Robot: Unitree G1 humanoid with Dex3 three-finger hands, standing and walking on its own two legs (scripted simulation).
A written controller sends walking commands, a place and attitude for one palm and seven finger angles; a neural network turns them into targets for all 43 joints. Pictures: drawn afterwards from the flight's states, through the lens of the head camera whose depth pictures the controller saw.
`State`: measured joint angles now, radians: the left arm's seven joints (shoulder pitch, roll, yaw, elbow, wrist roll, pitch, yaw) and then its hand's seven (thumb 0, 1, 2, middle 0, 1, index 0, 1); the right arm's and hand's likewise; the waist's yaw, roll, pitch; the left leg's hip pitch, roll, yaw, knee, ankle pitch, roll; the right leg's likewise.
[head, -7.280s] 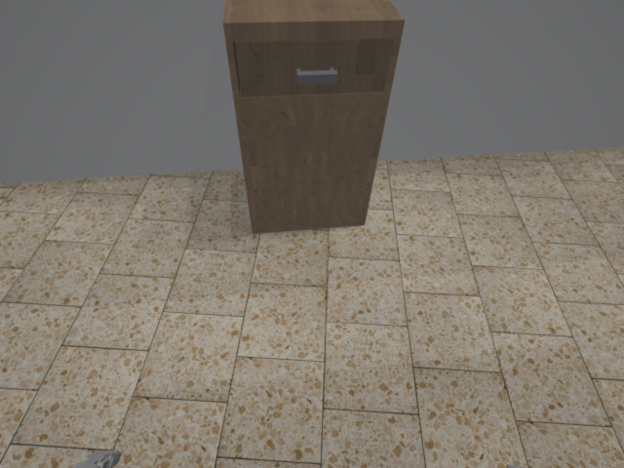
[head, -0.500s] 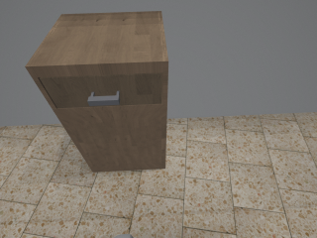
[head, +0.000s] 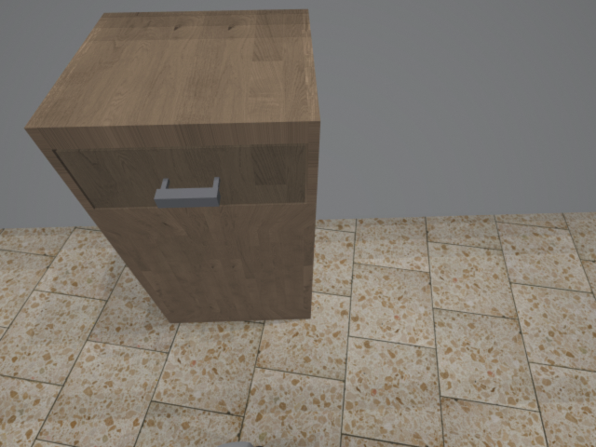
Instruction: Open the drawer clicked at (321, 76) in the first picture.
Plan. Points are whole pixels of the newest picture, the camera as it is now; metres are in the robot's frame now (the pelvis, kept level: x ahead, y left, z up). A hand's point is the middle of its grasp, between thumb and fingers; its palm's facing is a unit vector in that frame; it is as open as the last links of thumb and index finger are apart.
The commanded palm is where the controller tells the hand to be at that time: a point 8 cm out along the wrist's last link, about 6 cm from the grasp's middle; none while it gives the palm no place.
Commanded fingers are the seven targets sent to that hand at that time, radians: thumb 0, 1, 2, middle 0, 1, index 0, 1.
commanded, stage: come to a stop and stand still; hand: left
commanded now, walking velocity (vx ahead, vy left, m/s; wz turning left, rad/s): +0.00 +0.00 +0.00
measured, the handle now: (189, 189) +0.54 +0.27 -0.04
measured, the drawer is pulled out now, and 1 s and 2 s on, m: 0.00 0.00 0.00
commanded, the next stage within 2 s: look again from close up in 1.68 s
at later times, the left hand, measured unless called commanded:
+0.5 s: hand out of the picture +0.00 +0.12 -0.16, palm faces +0.10 -0.97 -0.22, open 7.2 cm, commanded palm none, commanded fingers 0.00 0.90 0.90 -0.20 -0.30 -0.20 -0.30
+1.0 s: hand out of the picture -0.09 +0.12 -0.17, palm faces +0.08 -0.99 -0.13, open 7.3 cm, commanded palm none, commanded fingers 0.00 0.90 0.90 -0.20 -0.30 -0.20 -0.30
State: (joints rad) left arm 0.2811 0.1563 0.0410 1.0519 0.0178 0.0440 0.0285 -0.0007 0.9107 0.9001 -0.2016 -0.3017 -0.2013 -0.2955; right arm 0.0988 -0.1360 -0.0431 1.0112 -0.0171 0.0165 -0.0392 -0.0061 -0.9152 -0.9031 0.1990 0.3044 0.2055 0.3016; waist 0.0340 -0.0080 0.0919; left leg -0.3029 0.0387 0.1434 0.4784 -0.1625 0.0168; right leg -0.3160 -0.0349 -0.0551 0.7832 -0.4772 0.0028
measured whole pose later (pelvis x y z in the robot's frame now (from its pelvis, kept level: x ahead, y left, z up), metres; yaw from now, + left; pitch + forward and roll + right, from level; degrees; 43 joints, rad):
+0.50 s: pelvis -0.04 -0.06 +0.01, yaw +2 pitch -1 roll +0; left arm 0.19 0.16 0.03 1.10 0.00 0.00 0.04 0.00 0.94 0.90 -0.20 -0.30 -0.20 -0.30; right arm 0.30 -0.14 -0.01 1.16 -0.02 0.02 -0.04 0.00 -0.91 -0.90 0.19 0.30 0.20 0.30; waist 0.01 0.02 0.03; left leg -0.12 0.07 -0.01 0.42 -0.29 -0.06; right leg -0.20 0.05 -0.14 0.41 -0.20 -0.10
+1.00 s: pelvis -0.05 -0.03 +0.01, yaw +1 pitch +0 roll +0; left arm 0.33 0.10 0.01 1.16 0.01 0.00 0.03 0.00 0.91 0.90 -0.20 -0.30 -0.20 -0.30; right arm 0.39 -0.09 0.00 1.15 -0.02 -0.01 -0.04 0.00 -0.91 -0.90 0.19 0.30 0.20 0.30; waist 0.01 -0.01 0.01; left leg -0.13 0.02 0.03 0.40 -0.26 -0.01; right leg -0.22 0.01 -0.10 0.39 -0.16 -0.05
